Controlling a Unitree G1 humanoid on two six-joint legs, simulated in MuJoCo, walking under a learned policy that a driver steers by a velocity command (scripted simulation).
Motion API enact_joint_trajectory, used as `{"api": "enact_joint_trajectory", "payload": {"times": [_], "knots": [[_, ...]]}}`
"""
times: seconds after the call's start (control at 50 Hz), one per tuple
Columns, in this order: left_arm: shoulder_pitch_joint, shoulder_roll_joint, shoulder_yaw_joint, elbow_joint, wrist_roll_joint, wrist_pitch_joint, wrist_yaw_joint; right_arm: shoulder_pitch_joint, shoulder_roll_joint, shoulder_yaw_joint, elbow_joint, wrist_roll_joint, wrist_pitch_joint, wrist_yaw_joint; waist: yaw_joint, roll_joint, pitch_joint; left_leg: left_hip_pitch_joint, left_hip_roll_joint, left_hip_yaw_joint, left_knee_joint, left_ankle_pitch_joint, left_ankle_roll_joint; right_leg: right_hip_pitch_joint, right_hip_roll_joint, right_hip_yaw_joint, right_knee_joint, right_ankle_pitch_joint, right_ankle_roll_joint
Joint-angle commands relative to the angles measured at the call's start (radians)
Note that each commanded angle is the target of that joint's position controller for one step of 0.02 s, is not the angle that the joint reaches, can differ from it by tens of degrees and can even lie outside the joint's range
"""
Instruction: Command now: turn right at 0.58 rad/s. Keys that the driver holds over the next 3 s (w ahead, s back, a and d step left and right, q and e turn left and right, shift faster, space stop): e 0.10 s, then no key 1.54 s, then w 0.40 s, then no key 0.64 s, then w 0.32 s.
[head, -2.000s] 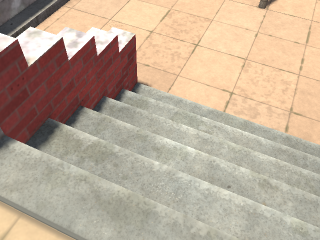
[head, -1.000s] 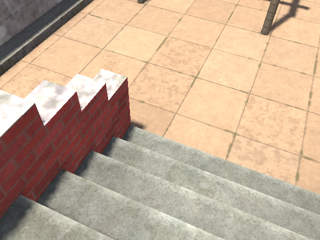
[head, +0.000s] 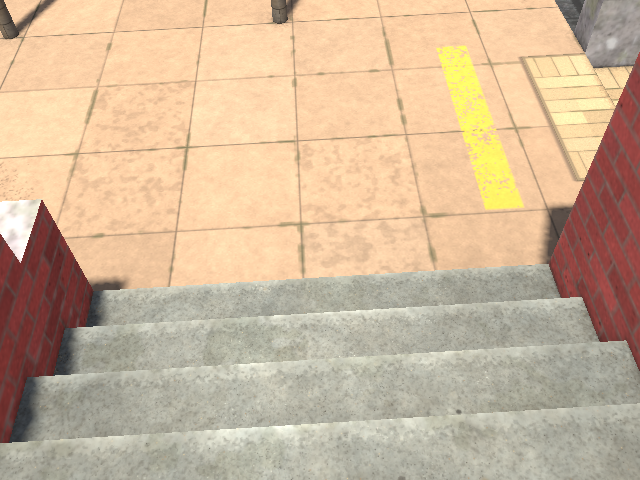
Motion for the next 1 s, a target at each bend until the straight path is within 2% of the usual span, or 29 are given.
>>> {"api": "enact_joint_trajectory", "payload": {"times": [0.02, 0.04, 0.06, 0.08, 0.1, 0.12, 0.14, 0.16, 0.2, 0.24, 0.3, 0.34, 0.36, 0.42, 0.52, 0.54, 0.56, 0.58, 0.6, 0.62, 0.64, 0.66, 0.68, 0.74, 0.8, 0.88, 1.0], "knots": [[0.180, 0.227, 0.083, -0.022, 0.014, -0.015, 0.003, -0.011, -0.078, -0.023, -0.061, 0.005, -0.007, 0.002, 0.040, -0.195, -0.092, -0.240, 0.037, -0.036, 0.320, -0.158, 0.036, 0.288, -0.179, 0.341, -0.377, 0.456, -0.170], [0.164, 0.308, 0.086, -0.050, 0.041, -0.035, -0.009, -0.085, -0.087, -0.026, -0.129, -0.034, -0.027, 0.000, 0.033, -0.287, -0.091, -0.459, -0.116, -0.129, 0.532, -0.412, -0.012, 0.263, -0.376, 0.585, -0.349, 0.892, -0.343], [0.138, 0.304, 0.086, -0.061, 0.073, -0.062, -0.023, -0.147, -0.127, -0.036, -0.148, -0.018, -0.039, -0.011, 0.074, -0.198, -0.128, -0.444, -0.110, -0.238, 0.615, -0.403, -0.011, 0.173, -0.385, 0.629, -0.415, 0.645, -0.400], [0.072, 0.258, 0.072, -0.069, 0.061, -0.074, -0.026, -0.137, -0.167, -0.055, -0.135, -0.003, -0.033, -0.023, 0.033, -0.123, -0.066, -0.431, -0.095, -0.260, 0.652, -0.304, -0.007, 0.133, -0.312, 0.545, -0.416, 0.475, -0.339], [0.013, 0.221, 0.062, -0.072, 0.037, -0.072, -0.016, -0.087, -0.159, -0.061, -0.103, -0.017, -0.021, -0.035, -0.001, -0.100, -0.054, -0.419, -0.084, -0.261, 0.653, -0.216, -0.016, 0.114, -0.253, 0.467, -0.404, 0.391, -0.273], [-0.030, 0.172, 0.043, -0.081, 0.021, -0.070, -0.008, -0.035, -0.153, -0.063, -0.078, -0.031, -0.007, -0.039, -0.020, -0.118, -0.062, -0.386, -0.086, -0.258, 0.693, -0.153, -0.033, 0.095, -0.219, 0.412, -0.380, 0.428, -0.243], [-0.044, 0.141, 0.029, -0.085, 0.019, -0.066, 0.003, 0.002, -0.143, -0.062, -0.069, -0.034, -0.001, -0.034, -0.034, -0.130, -0.085, -0.347, -0.093, -0.254, 0.726, -0.102, -0.044, 0.081, -0.189, 0.375, -0.371, 0.452, -0.226], [-0.040, 0.118, 0.018, -0.086, 0.029, -0.065, 0.011, 0.004, -0.131, -0.058, -0.071, -0.028, 0.003, -0.033, -0.031, -0.127, -0.100, -0.314, -0.105, -0.245, 0.744, -0.061, -0.051, 0.074, -0.173, 0.347, -0.376, 0.460, -0.212], [-0.015, 0.096, 0.005, -0.071, 0.036, -0.068, 0.022, 0.008, -0.104, -0.046, -0.076, -0.022, 0.002, -0.035, -0.020, -0.122, -0.119, -0.292, -0.115, -0.243, 0.732, -0.024, -0.055, 0.106, -0.156, 0.321, -0.368, 0.497, -0.205], [0.019, 0.093, -0.001, -0.055, 0.032, -0.074, 0.032, -0.001, -0.103, -0.042, -0.088, -0.019, 0.004, -0.035, 0.000, -0.136, -0.109, -0.309, -0.113, -0.257, 0.653, -0.017, -0.055, 0.170, -0.155, 0.327, -0.370, 0.486, -0.195], [0.040, 0.101, -0.004, -0.039, 0.036, -0.079, 0.038, -0.018, -0.103, -0.035, -0.093, -0.019, -0.009, -0.022, 0.023, -0.137, -0.091, -0.314, -0.089, -0.293, 0.482, -0.001, -0.049, 0.236, -0.180, 0.386, -0.395, 0.323, -0.176], [0.034, 0.104, -0.003, -0.032, 0.039, -0.078, 0.039, -0.016, -0.095, -0.030, -0.091, -0.018, -0.015, -0.013, 0.032, -0.150, -0.083, -0.270, -0.072, -0.295, 0.355, -0.006, -0.050, 0.236, -0.174, 0.402, -0.406, 0.254, -0.162], [0.033, 0.102, -0.002, -0.029, 0.042, -0.076, 0.039, -0.015, -0.080, -0.025, -0.090, -0.022, -0.014, -0.010, 0.038, -0.161, -0.091, -0.209, -0.074, -0.273, 0.305, -0.026, -0.057, 0.212, -0.155, 0.386, -0.409, 0.255, -0.158], [0.015, 0.107, 0.002, -0.026, 0.044, -0.065, 0.030, -0.008, -0.073, -0.019, -0.085, -0.021, -0.017, -0.003, 0.047, -0.162, -0.069, -0.096, -0.088, -0.232, 0.195, -0.121, -0.061, 0.136, -0.139, 0.387, -0.415, 0.236, -0.177], [-0.014, 0.067, -0.009, -0.010, 0.037, -0.058, 0.020, 0.040, -0.044, -0.004, -0.054, -0.022, -0.037, 0.004, 0.033, -0.134, -0.081, 0.032, -0.094, -0.222, 0.012, -0.120, -0.036, 0.108, -0.135, 0.429, -0.400, 0.245, -0.213], [-0.035, 0.057, -0.013, -0.007, 0.030, -0.057, 0.020, 0.062, -0.043, -0.002, -0.044, -0.022, -0.046, 0.009, 0.011, -0.120, -0.081, 0.070, -0.083, -0.232, -0.101, -0.049, -0.013, 0.105, -0.138, 0.444, -0.394, 0.231, -0.201], [-0.026, 0.053, -0.015, 0.009, 0.023, -0.058, 0.021, 0.089, -0.034, 0.006, -0.033, -0.033, -0.055, 0.015, -0.007, -0.104, -0.092, 0.159, -0.073, -0.240, -0.223, 0.108, 0.009, 0.075, -0.127, 0.436, -0.397, 0.225, -0.173], [0.004, 0.055, -0.014, 0.027, 0.025, -0.063, 0.022, 0.116, -0.059, 0.006, -0.026, -0.048, -0.059, 0.017, -0.002, -0.079, -0.120, 0.251, -0.033, -0.269, -0.226, 0.215, 0.031, 0.043, -0.104, 0.407, -0.381, 0.199, -0.133], [0.046, 0.066, -0.007, 0.032, 0.037, -0.071, 0.018, 0.106, -0.107, -0.001, -0.029, -0.047, -0.059, 0.017, 0.042, 0.003, -0.118, 0.281, 0.000, -0.278, -0.187, 0.302, 0.054, 0.009, -0.043, 0.350, -0.363, 0.151, -0.106], [0.036, 0.068, -0.003, 0.033, 0.041, -0.074, 0.018, 0.074, -0.105, -0.003, -0.025, -0.035, -0.063, 0.023, 0.049, 0.086, -0.090, 0.190, -0.012, -0.279, -0.197, 0.192, 0.073, 0.040, 0.004, 0.278, -0.387, 0.131, -0.080], [-0.007, 0.080, -0.001, 0.034, 0.047, -0.073, 0.020, 0.062, -0.068, 0.007, -0.027, -0.029, -0.068, 0.026, 0.024, 0.074, -0.070, 0.143, -0.024, -0.280, -0.233, 0.107, 0.073, 0.075, 0.012, 0.260, -0.366, 0.119, -0.065], [-0.030, 0.067, -0.001, 0.029, 0.045, -0.068, 0.025, 0.055, -0.055, 0.014, -0.021, -0.032, -0.072, 0.024, 0.026, 0.074, -0.065, 0.113, -0.024, -0.282, -0.255, 0.071, 0.065, 0.099, 0.013, 0.249, -0.355, 0.136, -0.063], [-0.037, 0.059, -0.002, 0.033, 0.048, -0.057, 0.030, 0.061, -0.053, 0.018, -0.016, -0.037, -0.078, 0.020, 0.022, 0.064, -0.055, 0.105, -0.035, -0.273, -0.265, 0.044, 0.058, 0.105, 0.013, 0.249, -0.356, 0.148, -0.064], [-0.003, 0.045, -0.002, 0.056, 0.047, -0.046, 0.035, 0.073, -0.048, 0.025, -0.006, -0.035, -0.089, 0.012, 0.030, 0.041, -0.039, 0.092, -0.038, -0.276, -0.285, 0.008, 0.060, 0.117, 0.011, 0.243, -0.362, 0.168, -0.063], [0.023, 0.047, 0.000, 0.081, 0.041, -0.050, 0.036, 0.070, -0.045, 0.032, -0.005, -0.030, -0.092, 0.010, 0.033, 0.024, -0.030, 0.090, -0.035, -0.287, -0.300, 0.026, 0.069, 0.126, 0.005, 0.240, -0.367, 0.200, -0.056], [0.037, 0.057, 0.004, 0.112, 0.041, -0.056, 0.038, 0.086, -0.050, 0.038, 0.007, -0.031, -0.091, 0.010, 0.024, -0.004, -0.036, 0.112, -0.043, -0.285, -0.305, 0.050, 0.078, 0.134, 0.000, 0.235, -0.372, 0.238, -0.044], [0.055, 0.069, 0.007, 0.155, 0.038, -0.057, 0.047, 0.101, -0.047, 0.045, 0.027, -0.031, -0.086, 0.011, 0.020, -0.013, -0.036, 0.127, -0.056, -0.278, -0.317, 0.081, 0.086, 0.150, -0.008, 0.231, -0.380, 0.282, -0.033]]}}
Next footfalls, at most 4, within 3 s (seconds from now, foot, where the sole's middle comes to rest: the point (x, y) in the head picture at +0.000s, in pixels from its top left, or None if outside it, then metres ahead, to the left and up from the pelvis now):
0.58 left None -0.01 0.13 -0.76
1.98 right None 0.05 -0.13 -0.76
2.48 left None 0.33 0.04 -0.93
2.86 right None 0.25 -0.25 -0.82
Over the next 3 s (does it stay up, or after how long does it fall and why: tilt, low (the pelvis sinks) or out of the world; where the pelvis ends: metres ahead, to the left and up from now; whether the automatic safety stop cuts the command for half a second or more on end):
stays up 0.28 -0.09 -0.14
